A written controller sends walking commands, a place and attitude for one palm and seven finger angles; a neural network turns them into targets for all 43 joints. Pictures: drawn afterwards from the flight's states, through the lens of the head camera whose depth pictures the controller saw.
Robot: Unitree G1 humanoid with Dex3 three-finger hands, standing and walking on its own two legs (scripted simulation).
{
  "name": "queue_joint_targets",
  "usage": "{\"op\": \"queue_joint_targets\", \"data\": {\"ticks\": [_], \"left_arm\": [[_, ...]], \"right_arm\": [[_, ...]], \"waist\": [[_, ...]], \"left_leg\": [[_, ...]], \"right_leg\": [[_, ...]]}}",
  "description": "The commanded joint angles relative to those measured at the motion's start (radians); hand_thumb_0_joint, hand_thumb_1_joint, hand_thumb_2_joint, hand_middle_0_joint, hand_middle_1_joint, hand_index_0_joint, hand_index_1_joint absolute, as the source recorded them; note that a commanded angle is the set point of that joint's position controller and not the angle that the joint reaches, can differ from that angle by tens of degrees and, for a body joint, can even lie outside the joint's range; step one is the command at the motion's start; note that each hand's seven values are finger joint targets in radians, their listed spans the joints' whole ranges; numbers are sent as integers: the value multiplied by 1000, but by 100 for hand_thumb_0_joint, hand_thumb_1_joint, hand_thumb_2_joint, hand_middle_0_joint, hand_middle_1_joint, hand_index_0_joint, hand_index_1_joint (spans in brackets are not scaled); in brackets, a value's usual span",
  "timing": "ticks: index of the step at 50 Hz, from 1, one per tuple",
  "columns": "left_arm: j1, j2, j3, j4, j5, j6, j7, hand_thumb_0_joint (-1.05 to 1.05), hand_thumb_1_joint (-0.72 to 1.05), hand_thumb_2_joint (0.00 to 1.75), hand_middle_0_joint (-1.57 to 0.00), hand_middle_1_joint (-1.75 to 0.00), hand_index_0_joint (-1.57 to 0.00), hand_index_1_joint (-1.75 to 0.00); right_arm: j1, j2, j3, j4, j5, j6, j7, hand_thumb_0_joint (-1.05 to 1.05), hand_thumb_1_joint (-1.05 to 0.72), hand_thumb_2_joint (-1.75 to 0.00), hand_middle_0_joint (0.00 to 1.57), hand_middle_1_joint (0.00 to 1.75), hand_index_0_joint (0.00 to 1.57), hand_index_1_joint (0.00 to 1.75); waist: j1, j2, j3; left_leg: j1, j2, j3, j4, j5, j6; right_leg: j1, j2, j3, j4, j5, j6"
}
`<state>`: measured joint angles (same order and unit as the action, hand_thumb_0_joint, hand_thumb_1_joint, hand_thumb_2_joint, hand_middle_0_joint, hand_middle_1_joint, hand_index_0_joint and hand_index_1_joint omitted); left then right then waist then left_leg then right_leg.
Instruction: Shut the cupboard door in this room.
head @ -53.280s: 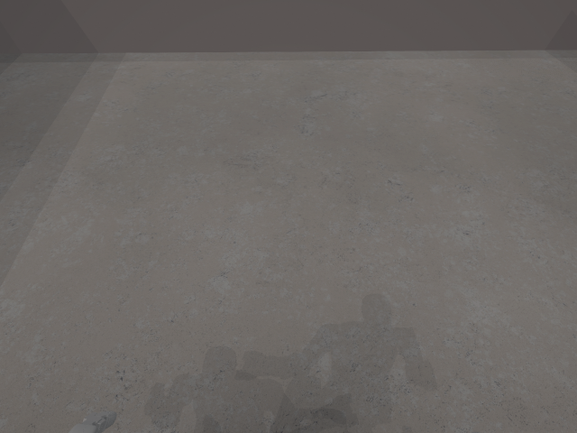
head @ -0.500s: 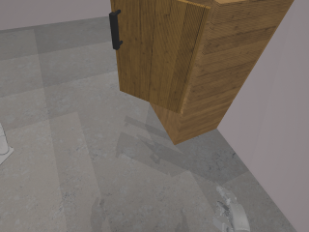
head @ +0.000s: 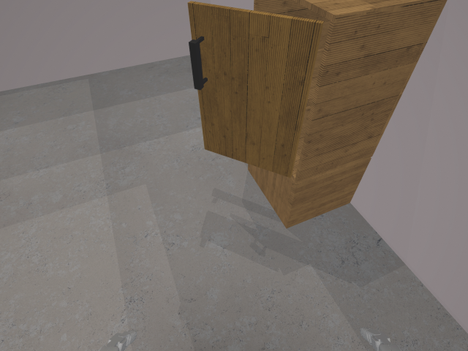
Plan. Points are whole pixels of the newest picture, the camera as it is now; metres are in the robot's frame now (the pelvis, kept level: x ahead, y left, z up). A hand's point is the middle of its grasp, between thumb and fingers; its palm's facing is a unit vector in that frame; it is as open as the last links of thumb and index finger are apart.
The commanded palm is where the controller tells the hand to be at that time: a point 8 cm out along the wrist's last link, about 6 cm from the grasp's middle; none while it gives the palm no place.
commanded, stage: let the arm hang, fingers relaxed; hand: left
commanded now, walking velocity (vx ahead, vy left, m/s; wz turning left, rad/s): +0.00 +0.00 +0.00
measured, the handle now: (200, 63) +0.96 +0.15 +0.04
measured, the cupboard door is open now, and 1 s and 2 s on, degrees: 40 40 40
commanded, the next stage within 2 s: look to check the result in 0.86 s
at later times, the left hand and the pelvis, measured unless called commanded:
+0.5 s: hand out of the picture -0.05 +0.20 -0.16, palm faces +0.02 -0.97 -0.23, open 7.3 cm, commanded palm none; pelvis +0.00 +0.01 +0.01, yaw -1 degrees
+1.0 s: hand out of the picture +0.03 +0.19 -0.16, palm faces +0.00 -0.98 -0.22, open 7.3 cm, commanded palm none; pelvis +0.02 +0.01 +0.02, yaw -1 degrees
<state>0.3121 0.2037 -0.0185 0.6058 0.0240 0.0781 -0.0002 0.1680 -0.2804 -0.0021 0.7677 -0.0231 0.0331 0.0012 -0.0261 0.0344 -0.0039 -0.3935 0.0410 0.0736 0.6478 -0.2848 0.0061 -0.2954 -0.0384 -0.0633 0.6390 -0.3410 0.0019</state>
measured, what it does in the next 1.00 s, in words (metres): stands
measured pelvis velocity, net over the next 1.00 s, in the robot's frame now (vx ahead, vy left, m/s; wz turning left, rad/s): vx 0.02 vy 0.01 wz -0.02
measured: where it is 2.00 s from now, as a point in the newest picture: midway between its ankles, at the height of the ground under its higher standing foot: outside the picture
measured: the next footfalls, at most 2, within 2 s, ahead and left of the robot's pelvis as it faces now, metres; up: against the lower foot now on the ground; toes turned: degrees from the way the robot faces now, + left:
none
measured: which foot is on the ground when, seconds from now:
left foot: down 0.00-1.00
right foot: down 0.00-1.00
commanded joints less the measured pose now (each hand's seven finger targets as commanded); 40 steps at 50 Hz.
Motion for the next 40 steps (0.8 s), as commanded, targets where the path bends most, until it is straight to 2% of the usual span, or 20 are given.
{"op": "queue_joint_targets", "data": {"ticks": [1,2,3,4,5,7,8,10,11,12,15,18,20,22,24,26,29,31,36,40], "left_arm": [[-73,174,63,26,0,-54,20,0,90,90,-20,-30,-20,-30],[-40,141,58,69,-5,-56,19,0,90,90,-20,-30,-20,-30],[7,123,57,116,-7,-56,20,0,90,90,-20,-30,-20,-30],[57,97,71,155,-1,-55,23,0,90,90,-20,-30,-20,-30],[79,94,76,188,1,-53,22,0,90,90,-20,-30,-20,-30],[98,91,71,253,1,-53,17,0,90,90,-20,-30,-20,-30],[109,84,68,281,1,-55,15,0,90,90,-20,-30,-20,-30],[120,76,62,326,1,-60,15,0,90,90,-20,-30,-20,-30],[120,82,62,343,1,-66,15,0,90,90,-20,-30,-20,-30],[112,78,59,359,0,-70,17,0,90,90,-20,-30,-20,-30],[91,99,58,395,-2,-81,23,0,90,90,-20,-30,-20,-30],[63,100,55,422,-5,-83,27,0,90,90,-20,-30,-20,-30],[55,97,56,434,-6,-80,30,0,90,90,-20,-30,-20,-30],[53,96,56,446,-6,-78,31,0,90,90,-20,-30,-20,-30],[69,83,56,460,-4,-73,31,0,90,90,-20,-30,-20,-30],[90,82,56,472,-3,-74,32,0,90,90,-20,-30,-20,-30],[98,70,57,484,-3,-77,32,0,90,90,-20,-30,-20,-30],[96,72,56,484,-2,-81,32,0,90,90,-20,-30,-20,-30],[71,72,55,483,-4,-88,33,0,90,90,-20,-30,-20,-30],[48,68,51,487,-7,-91,34,0,90,90,-20,-30,-20,-30]], "right_arm": [[93,-69,-20,3,-12,-5,-2,0,-90,-90,20,30,20,30],[94,-75,-19,19,-14,-15,-4,0,-90,-90,20,30,20,30],[79,-89,-22,35,-14,-20,-8,0,-90,-90,20,30,20,30],[67,-90,-30,47,-18,-19,-11,0,-90,-90,20,30,20,30],[54,-89,-37,57,-17,-16,-14,0,-90,-90,20,30,20,30],[69,-87,-43,87,-11,-14,-21,0,-90,-90,20,30,20,30],[84,-79,-45,103,-8,-16,-25,0,-90,-90,20,30,20,30],[103,-66,-46,134,-3,-16,-27,0,-90,-90,20,30,20,30],[115,-62,-48,146,1,-18,-27,0,-90,-90,20,30,20,30],[132,-51,-49,163,2,-19,-27,0,-90,-90,20,30,20,30],[173,-24,-46,202,5,-16,-25,0,-90,-90,20,30,20,30],[203,1,-43,244,6,-10,-22,0,-90,-90,20,30,20,30],[215,9,-42,264,5,-8,-22,0,-90,-90,20,30,20,30],[222,13,-40,281,5,-8,-23,0,-90,-90,20,30,20,30],[210,13,-39,287,2,-11,-24,0,-90,-90,20,30,20,30],[192,0,-40,289,3,-17,-27,0,-90,-90,20,30,20,30],[174,-6,-40,291,2,-29,-30,0,-90,-90,20,30,20,30],[167,-11,-39,290,6,-34,-31,0,-90,-90,20,30,20,30],[165,-5,-37,296,8,-43,-31,0,-90,-90,20,30,20,30],[154,7,-32,305,7,-42,-31,0,-90,-90,20,30,20,30]], "waist": [[-30,-82,42],[-14,57,39],[12,152,25],[31,222,5],[43,279,21],[48,276,22],[50,252,8],[51,164,-3],[51,73,-9],[42,22,-6],[16,-88,42],[-4,-155,83],[-9,-152,105],[-11,-116,120],[-1,-60,138],[16,-12,140],[27,29,106],[33,18,96],[28,-1,63],[21,-18,70]], "left_leg": [[200,20,-79,-75,27,8],[139,63,-150,-183,23,26],[61,100,-203,-275,-54,41],[-2,116,-226,-350,-213,46],[-39,114,-239,-400,-307,50],[-46,126,-245,-437,-342,55],[-19,127,-242,-444,-332,56],[17,117,-220,-425,-291,55],[41,110,-204,-398,-237,52],[55,96,-184,-373,-200,46],[130,52,-125,-282,-98,29],[206,38,-88,-216,-21,22],[223,35,-79,-197,-16,20],[217,41,-84,-212,-29,19],[176,54,-110,-266,-80,25],[133,68,-132,-319,-113,30],[103,82,-156,-375,-139,33],[104,81,-158,-378,-108,33],[158,75,-131,-358,8,27],[190,68,-110,-334,82,22]], "right_leg": [[-218,-102,137,-256,-158,-91],[-145,-52,104,-189,-94,-58],[-40,-16,71,-156,-49,-36],[44,5,46,-138,-57,-33],[64,16,32,-111,-43,-33],[88,24,23,-90,-23,-34],[89,27,27,-100,-9,-33],[93,24,40,-148,14,-32],[97,15,53,-187,33,-34],[93,2,77,-220,31,-39],[-21,-50,154,-324,-80,-58],[-131,-78,176,-379,-162,-68],[-176,-81,182,-393,-205,-70],[-188,-70,170,-380,-215,-65],[-166,-47,157,-352,-193,-55],[-106,-28,142,-319,-120,-47],[-17,-19,122,-278,-5,-41],[17,-21,120,-276,43,-41],[42,-36,117,-288,110,-38],[38,-48,124,-307,130,-36]]}}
